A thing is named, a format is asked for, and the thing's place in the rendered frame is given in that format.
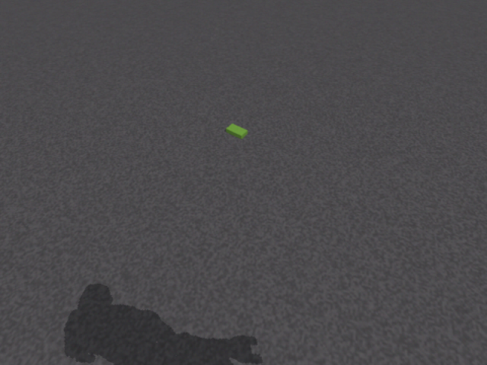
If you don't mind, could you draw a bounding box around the small box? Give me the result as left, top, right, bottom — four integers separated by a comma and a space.
226, 123, 248, 139

